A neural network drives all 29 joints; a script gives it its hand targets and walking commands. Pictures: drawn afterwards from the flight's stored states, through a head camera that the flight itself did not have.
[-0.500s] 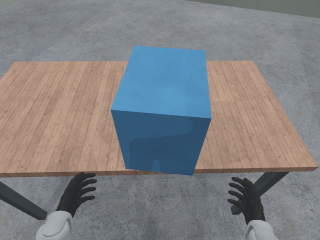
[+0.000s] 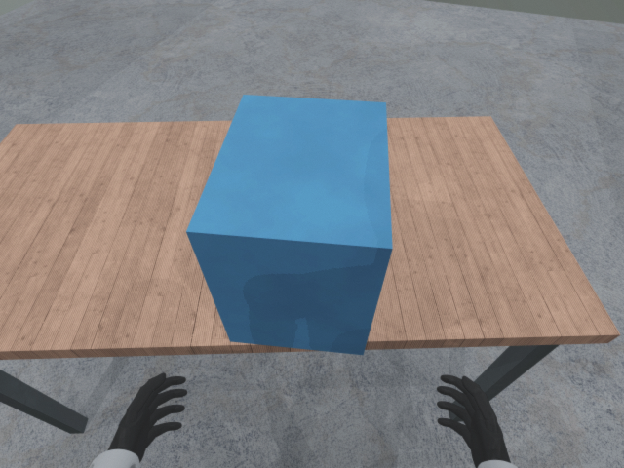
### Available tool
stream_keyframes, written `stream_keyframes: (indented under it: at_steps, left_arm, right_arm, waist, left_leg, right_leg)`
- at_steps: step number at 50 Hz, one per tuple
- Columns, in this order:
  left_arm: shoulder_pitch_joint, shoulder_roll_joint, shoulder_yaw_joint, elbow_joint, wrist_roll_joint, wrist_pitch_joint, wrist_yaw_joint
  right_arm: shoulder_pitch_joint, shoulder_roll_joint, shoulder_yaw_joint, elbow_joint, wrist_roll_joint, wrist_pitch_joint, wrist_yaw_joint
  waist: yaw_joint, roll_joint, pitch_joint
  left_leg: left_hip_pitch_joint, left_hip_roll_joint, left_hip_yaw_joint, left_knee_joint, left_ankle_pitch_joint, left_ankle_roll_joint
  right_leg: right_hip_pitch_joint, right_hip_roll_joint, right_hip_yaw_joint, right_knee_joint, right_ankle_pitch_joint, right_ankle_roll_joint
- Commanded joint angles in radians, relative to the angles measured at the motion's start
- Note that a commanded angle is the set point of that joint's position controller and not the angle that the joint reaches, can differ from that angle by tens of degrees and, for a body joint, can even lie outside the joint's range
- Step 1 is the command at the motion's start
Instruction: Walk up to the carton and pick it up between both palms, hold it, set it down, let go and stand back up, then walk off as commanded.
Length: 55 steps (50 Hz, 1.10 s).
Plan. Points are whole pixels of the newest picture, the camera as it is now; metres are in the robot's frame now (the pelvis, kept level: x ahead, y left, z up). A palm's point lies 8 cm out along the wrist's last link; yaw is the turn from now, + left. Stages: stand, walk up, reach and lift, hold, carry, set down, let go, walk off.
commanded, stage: set down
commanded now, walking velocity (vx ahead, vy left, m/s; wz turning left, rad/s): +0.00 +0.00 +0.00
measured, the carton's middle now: (304, 227) +0.43 +0.05 +0.04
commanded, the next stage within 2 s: let go in 0.48 s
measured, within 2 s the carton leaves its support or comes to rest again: neither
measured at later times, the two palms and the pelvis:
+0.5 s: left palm (141, 453) +0.14 +0.24 -0.07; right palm (492, 460) +0.15 -0.20 -0.08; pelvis -0.01 +0.00 +0.00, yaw +0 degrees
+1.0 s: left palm (163, 449) +0.14 +0.22 -0.09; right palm (508, 466) +0.15 -0.23 -0.09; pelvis +0.00 -0.01 +0.00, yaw +0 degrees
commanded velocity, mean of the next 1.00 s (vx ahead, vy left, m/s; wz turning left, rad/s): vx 0.00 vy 0.00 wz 0.00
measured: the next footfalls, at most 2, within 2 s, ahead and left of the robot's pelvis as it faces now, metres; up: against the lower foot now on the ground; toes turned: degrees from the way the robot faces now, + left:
none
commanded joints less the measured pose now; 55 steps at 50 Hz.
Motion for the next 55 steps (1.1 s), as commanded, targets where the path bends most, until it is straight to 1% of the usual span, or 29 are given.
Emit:
stream_keyframes:
  at_steps: [1,5,7,8,11,14,16,19,21,23,24,25,27,32,33,35,37,38,42,44,46,48,49,50,51,52,53,54,55]
  left_arm:
    - [-0.055,0.17,0.082,-0.134,0.011,-0.063,0.002]
    - [-0.065,0.143,0.071,-0.066,0.024,-0.057,0.0]
    - [-0.097,0.166,0.082,-0.094,0.031,-0.06,0.001]
    - [-0.095,0.167,0.085,-0.069,0.039,-0.056,0.004]
    - [-0.104,0.147,0.076,-0.055,0.036,-0.051,0.005]
    - [-0.143,0.148,0.071,-0.021,0.052,-0.043,0.011]
    - [-0.128,0.153,0.077,-0.021,0.051,-0.042,0.011]
    - [-0.174,0.12,0.062,0.043,0.064,-0.023,0.018]
    - [-0.159,0.14,0.07,-0.022,0.059,-0.033,0.025]
    - [-0.166,0.123,0.065,0.026,0.08,-0.027,0.035]
    - [-0.166,0.125,0.067,0.019,0.083,-0.025,0.037]
    - [-0.16,0.116,0.059,0.069,0.079,-0.018,0.033]
    - [-0.158,0.101,0.067,0.091,0.097,-0.006,0.038]
    - [-0.169,0.09,0.061,0.093,0.103,-0.009,0.048]
    - [-0.185,0.086,0.068,0.097,0.109,-0.012,0.057]
    - [-0.194,0.087,0.067,0.084,0.102,-0.015,0.061]
    - [-0.202,0.077,0.053,0.1,0.105,-0.012,0.06]
    - [-0.189,0.06,0.048,0.13,0.112,-0.003,0.059]
    - [-0.181,0.073,0.056,0.116,0.116,-0.008,0.06]
    - [-0.206,0.062,0.05,0.127,0.125,-0.009,0.065]
    - [-0.21,0.068,0.057,0.136,0.123,-0.009,0.062]
    - [-0.207,0.078,0.055,0.128,0.118,-0.012,0.063]
    - [-0.216,0.08,0.051,0.11,0.117,-0.018,0.065]
    - [-0.094,0.232,0.119,0.258,0.177,-0.073,0.075]
    - [-0.101,0.25,0.113,0.272,0.174,-0.084,0.08]
    - [-0.123,0.222,0.103,0.275,0.164,-0.098,0.07]
    - [-0.123,0.233,0.103,0.303,0.17,-0.103,0.069]
    - [-0.114,0.207,0.095,0.322,0.158,-0.11,0.065]
    - [-0.118,0.22,0.088,0.346,0.16,-0.115,0.063]
  right_arm:
    - [-0.065,-0.079,-0.024,-0.124,-0.014,-0.078,-0.008]
    - [-0.086,-0.084,-0.021,-0.061,-0.034,-0.09,-0.005]
    - [-0.095,-0.073,-0.022,-0.054,-0.029,-0.089,-0.009]
    - [-0.102,-0.078,-0.022,-0.008,-0.038,-0.09,-0.004]
    - [-0.106,-0.088,-0.033,0.004,-0.045,-0.104,-0.002]
    - [-0.148,-0.09,-0.039,0.042,-0.064,-0.106,0.005]
    - [-0.135,-0.089,-0.043,0.046,-0.06,-0.106,0.007]
    - [-0.176,-0.099,-0.059,0.131,-0.074,-0.105,0.022]
    - [-0.161,-0.092,-0.057,0.083,-0.064,-0.117,0.023]
    - [-0.195,-0.109,-0.062,0.144,-0.076,-0.119,0.038]
    - [-0.193,-0.112,-0.064,0.15,-0.071,-0.119,0.042]
    - [-0.194,-0.12,-0.069,0.146,-0.076,-0.12,0.04]
    - [-0.224,-0.137,-0.077,0.195,-0.088,-0.124,0.051]
    - [-0.233,-0.158,-0.089,0.221,-0.095,-0.147,0.064]
    - [-0.255,-0.169,-0.098,0.23,-0.101,-0.153,0.07]
    - [-0.256,-0.159,-0.093,0.236,-0.101,-0.154,0.072]
    - [-0.262,-0.166,-0.099,0.276,-0.103,-0.153,0.073]
    - [-0.262,-0.167,-0.088,0.304,-0.102,-0.145,0.081]
    - [-0.253,-0.169,-0.081,0.306,-0.088,-0.168,0.079]
    - [-0.28,-0.189,-0.092,0.369,-0.094,-0.173,0.082]
    - [-0.288,-0.193,-0.088,0.355,-0.094,-0.184,0.081]
    - [-0.281,-0.189,-0.093,0.357,-0.088,-0.188,0.076]
    - [-0.281,-0.19,-0.092,0.353,-0.087,-0.195,0.079]
    - [-0.16,-0.409,-0.129,0.457,-0.135,-0.069,0.06]
    - [-0.173,-0.388,-0.128,0.448,-0.137,-0.029,0.062]
    - [-0.216,-0.38,-0.133,0.439,-0.142,-0.008,0.065]
    - [-0.202,-0.366,-0.122,0.454,-0.134,0.009,0.067]
    - [-0.208,-0.355,-0.118,0.46,-0.129,0.014,0.074]
    - [-0.202,-0.353,-0.116,0.475,-0.123,0.02,0.081]
  waist:
    - [0.004,0.022,-0.115]
    - [-0.006,0.017,-0.088]
    - [-0.001,0.027,-0.101]
    - [-0.004,0.038,-0.094]
    - [-0.021,0.021,-0.108]
    - [-0.026,0.035,-0.087]
    - [-0.016,0.025,-0.084]
    - [-0.032,0.05,-0.079]
    - [-0.021,0.043,-0.126]
    - [-0.013,0.056,-0.119]
    - [-0.015,0.052,-0.123]
    - [-0.029,0.026,-0.103]
    - [-0.026,0.056,-0.105]
    - [-0.028,0.011,-0.153]
    - [-0.012,0.016,-0.151]
    - [-0.022,0.019,-0.142]
    - [-0.029,-0.007,-0.125]
    - [-0.027,0.023,-0.12]
    - [-0.022,0.005,-0.155]
    - [-0.021,0.02,-0.144]
    - [-0.02,-0.002,-0.149]
    - [-0.023,-0.019,-0.163]
    - [-0.022,0.002,-0.182]
    - [-0.021,0.037,-0.249]
    - [-0.027,0.011,-0.231]
    - [-0.023,0.037,-0.242]
    - [-0.034,-0.012,-0.213]
    - [-0.022,0.026,-0.211]
    - [-0.034,0.007,-0.194]
  left_leg:
    - [0.233,-0.056,0.011,0.021,0.293,0.002]
    - [0.245,-0.051,0.006,0.019,0.266,0.001]
    - [0.248,-0.049,0.007,0.019,0.253,0.002]
    - [0.253,-0.052,0.01,0.022,0.25,0.0]
    - [0.259,-0.047,0.006,0.025,0.263,0.001]
    - [0.248,-0.05,0.008,0.018,0.203,0.005]
    - [0.253,-0.048,0.013,0.018,0.221,0.003]
    - [0.256,-0.043,0.012,0.012,0.179,0.002]
    - [0.261,-0.041,0.015,0.025,0.2,-0.001]
    - [0.265,-0.04,0.011,0.022,0.208,-0.001]
    - [0.26,-0.038,0.014,0.025,0.208,-0.003]
    - [0.251,-0.041,0.015,0.023,0.191,0.001]
    - [0.258,-0.038,0.018,0.02,0.203,-0.003]
    - [0.274,-0.038,0.018,0.03,0.237,-0.001]
    - [0.26,-0.034,0.018,0.032,0.22,-0.001]
    - [0.265,-0.034,0.025,0.036,0.222,0.001]
    - [0.258,-0.034,0.018,0.03,0.213,-0.003]
    - [0.269,-0.031,0.019,0.026,0.213,-0.006]
    - [0.26,-0.039,0.03,0.037,0.23,0.001]
    - [0.258,-0.037,0.025,0.039,0.226,-0.003]
    - [0.249,-0.044,0.033,0.041,0.241,0.002]
    - [0.253,-0.039,0.029,0.046,0.232,0.005]
    - [0.253,-0.041,0.031,0.049,0.234,0.007]
    - [0.05,0.078,-0.036,0.101,0.329,0.048]
    - [0.02,0.08,-0.032,0.105,0.276,0.049]
    - [0.01,0.075,-0.031,0.12,0.242,0.059]
    - [-0.025,0.071,-0.029,0.119,0.237,0.058]
    - [-0.032,0.06,-0.023,0.126,0.188,0.054]
    - [-0.028,0.066,-0.04,0.114,0.187,0.055]
  right_leg:
    - [-0.205,0.005,-0.01,-0.091,0.31,0.019]
    - [-0.227,0.012,-0.021,-0.099,0.262,0.011]
    - [-0.225,0.003,-0.015,-0.095,0.256,0.013]
    - [-0.235,0.003,-0.018,-0.096,0.264,0.016]
    - [-0.233,0.008,-0.022,-0.099,0.277,0.019]
    - [-0.262,0.007,-0.026,-0.099,0.202,0.01]
    - [-0.254,0.005,-0.026,-0.094,0.244,0.013]
    - [-0.282,0.013,-0.028,-0.099,0.162,0.0]
    - [-0.267,0.011,-0.03,-0.089,0.184,0.002]
    - [-0.28,0.018,-0.035,-0.083,0.18,-0.002]
    - [-0.279,0.017,-0.034,-0.081,0.182,0.001]
    - [-0.288,0.022,-0.04,-0.083,0.185,0.002]
    - [-0.286,0.027,-0.043,-0.081,0.184,-0.003]
    - [-0.268,0.036,-0.051,-0.075,0.228,0.001]
    - [-0.281,0.035,-0.047,-0.066,0.213,0.002]
    - [-0.282,0.029,-0.04,-0.076,0.232,0.006]
    - [-0.297,0.03,-0.048,-0.071,0.239,0.008]
    - [-0.306,0.03,-0.043,-0.072,0.246,0.004]
    - [-0.259,0.024,-0.04,-0.064,0.307,0.017]
    - [-0.276,0.027,-0.048,-0.062,0.305,0.019]
    - [-0.261,0.03,-0.049,-0.059,0.336,0.024]
    - [-0.265,0.024,-0.046,-0.057,0.338,0.027]
    - [-0.259,0.018,-0.042,-0.053,0.352,0.025]
    - [-0.14,-0.085,0.042,0.055,0.333,-0.014]
    - [-0.113,-0.093,0.052,0.034,0.316,-0.007]
    - [-0.113,-0.107,0.065,0.042,0.351,-0.015]
    - [-0.118,-0.106,0.064,0.05,0.38,-0.021]
    - [-0.125,-0.113,0.075,0.045,0.345,-0.023]
    - [-0.144,-0.114,0.078,0.046,0.332,-0.03]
